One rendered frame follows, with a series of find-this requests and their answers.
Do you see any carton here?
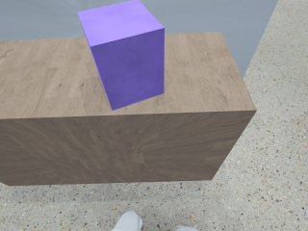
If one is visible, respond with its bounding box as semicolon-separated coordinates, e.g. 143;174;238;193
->
77;0;165;111

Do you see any robot left thigh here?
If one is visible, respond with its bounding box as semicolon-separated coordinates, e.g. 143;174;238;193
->
111;212;142;231

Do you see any pedestal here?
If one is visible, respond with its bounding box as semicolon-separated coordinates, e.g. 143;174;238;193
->
0;31;257;186

